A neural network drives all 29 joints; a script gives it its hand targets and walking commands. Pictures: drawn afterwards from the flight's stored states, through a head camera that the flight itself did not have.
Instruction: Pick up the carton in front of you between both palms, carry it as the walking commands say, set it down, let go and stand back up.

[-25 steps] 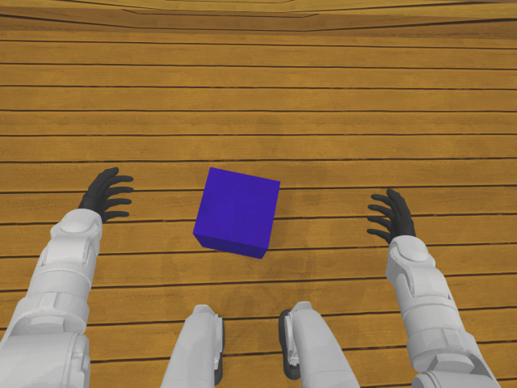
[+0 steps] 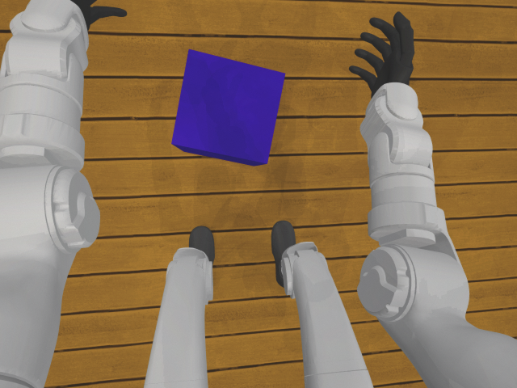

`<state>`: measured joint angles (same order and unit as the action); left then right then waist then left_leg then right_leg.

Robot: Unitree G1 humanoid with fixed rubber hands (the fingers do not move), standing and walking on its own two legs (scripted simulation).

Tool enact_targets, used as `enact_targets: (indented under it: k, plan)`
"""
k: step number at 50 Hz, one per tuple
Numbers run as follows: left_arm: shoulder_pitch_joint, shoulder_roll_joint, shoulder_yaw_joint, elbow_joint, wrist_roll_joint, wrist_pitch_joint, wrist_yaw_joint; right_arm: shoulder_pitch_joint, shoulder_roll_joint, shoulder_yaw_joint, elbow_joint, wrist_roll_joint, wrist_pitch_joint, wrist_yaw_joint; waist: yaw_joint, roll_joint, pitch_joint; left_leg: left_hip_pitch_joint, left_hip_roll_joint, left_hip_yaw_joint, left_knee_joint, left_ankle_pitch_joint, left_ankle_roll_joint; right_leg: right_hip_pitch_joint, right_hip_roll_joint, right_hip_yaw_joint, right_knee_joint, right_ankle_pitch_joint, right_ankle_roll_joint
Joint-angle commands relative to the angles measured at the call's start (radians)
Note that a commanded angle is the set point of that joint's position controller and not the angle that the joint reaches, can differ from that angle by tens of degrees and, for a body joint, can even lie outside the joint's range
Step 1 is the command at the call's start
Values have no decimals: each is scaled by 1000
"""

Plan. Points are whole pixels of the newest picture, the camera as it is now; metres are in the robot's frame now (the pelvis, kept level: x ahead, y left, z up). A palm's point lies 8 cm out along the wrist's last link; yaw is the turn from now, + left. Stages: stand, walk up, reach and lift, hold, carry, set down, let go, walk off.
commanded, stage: reach and lift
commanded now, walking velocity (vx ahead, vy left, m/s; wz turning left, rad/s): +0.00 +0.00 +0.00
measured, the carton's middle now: (227, 118) +0.51 +0.01 -0.53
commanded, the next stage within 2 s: none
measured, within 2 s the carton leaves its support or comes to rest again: leaves its support in 1.66 s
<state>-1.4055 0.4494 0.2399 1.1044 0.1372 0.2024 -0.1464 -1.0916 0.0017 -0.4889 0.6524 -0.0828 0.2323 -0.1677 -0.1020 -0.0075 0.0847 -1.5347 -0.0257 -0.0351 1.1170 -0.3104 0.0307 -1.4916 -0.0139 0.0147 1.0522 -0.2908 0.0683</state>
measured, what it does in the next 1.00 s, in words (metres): lowers itself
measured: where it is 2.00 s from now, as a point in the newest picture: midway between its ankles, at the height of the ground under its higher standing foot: (245, 269)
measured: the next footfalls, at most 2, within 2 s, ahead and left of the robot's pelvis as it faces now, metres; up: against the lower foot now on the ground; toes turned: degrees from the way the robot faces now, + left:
none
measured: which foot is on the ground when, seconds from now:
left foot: down 0.00-1.00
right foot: down 0.00-1.00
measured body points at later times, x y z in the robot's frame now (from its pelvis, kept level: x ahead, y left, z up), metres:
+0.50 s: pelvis -0.02 -0.02 -0.18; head +0.35 +0.01 +0.08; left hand +0.55 +0.20 -0.35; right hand +0.49 -0.19 -0.35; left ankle +0.08 +0.10 -0.62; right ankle +0.08 -0.16 -0.62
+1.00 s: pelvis -0.03 -0.01 -0.28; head +0.35 +0.02 -0.05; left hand +0.56 +0.17 -0.47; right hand +0.50 -0.19 -0.46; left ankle +0.08 +0.10 -0.62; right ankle +0.08 -0.16 -0.62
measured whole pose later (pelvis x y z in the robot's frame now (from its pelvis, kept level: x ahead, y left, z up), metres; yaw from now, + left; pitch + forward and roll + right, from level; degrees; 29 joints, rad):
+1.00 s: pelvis -0.03 -0.01 -0.28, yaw -4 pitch +36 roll -6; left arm -1.63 0.57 -0.11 1.25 -0.20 0.07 -0.02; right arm -1.46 -0.19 -0.25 1.07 0.20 0.06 -0.20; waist -0.06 -0.07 0.42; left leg -2.27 0.00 -0.06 2.21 -0.59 0.02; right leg -2.22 0.08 0.02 2.14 -0.56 0.12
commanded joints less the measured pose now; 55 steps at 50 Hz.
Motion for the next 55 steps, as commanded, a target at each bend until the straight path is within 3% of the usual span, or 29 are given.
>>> enact_targets:
  k: [1,6,11,17,25,33,40,43,49,55]
  plan:
    - [-214,57,31,-105,27,-37,5,-101,-63,-27,-102,-31,-52,14,-13,201,-1070,844,-26,-17,-22,551,-48,167,110,-135,-1,258,15]
    - [-115,1,62,-103,46,-77,26,-42,-37,-42,-64,-64,-115,29,5,168,-1054,640,-22,-34,100,649,-47,19,108,-119,114,325,31]
    - [-80,23,56,-107,19,-107,57,-46,-38,-3,-28,-34,-148,21,38,128,-1058,354,-28,-16,245,519,-52,-30,109,-103,281,310,43]
    - [-184,135,-50,-147,-108,-125,84,-137,-99,103,-23,87,-151,-25,40,119,-1205,200,-25,16,449,388,-47,25,110,-96,495,319,46]
    - [-373,227,-196,-110,-243,-98,91,-319,-181,195,13,219,-107,-75,30,187,-1249,132,5,42,635,162,-47,-34,99,-120,682,130,36]
    - [-486,243,-245,60,-258,-88,87,-479,-210,166,178,208,-108,-59,25,153,-959,-47,37,13,733,-74,-36,-181,78,-134,812,-83,25]
    - [-586,259,-314,86,-305,-121,102,-583,-265,163,258,219,-154,-41,11,149,-923,-25,49,-18,832,5,-36,-207,69,-135,929,-9,21]
    - [-608,265,-324,44,-332,-141,115,-579,-254,212,298,263,-175,-40,42,131,-955,-29,44,-11,862,78,-33,-168,74,-135,970,67,16]
    - [-532,211,-336,37,-340,-152,133,-514,-241,236,313,289,-195,-27,46,162,-988,93,38,-27,911,224,-41,-262,87,-143,996,122,19]
    - [-463,180,-317,87,-322,-147,130,-475,-230,231,334,280,-197,-35,43,142,-893,-19,36,-14,904,141,-38,-277,92,-128,981,79,18]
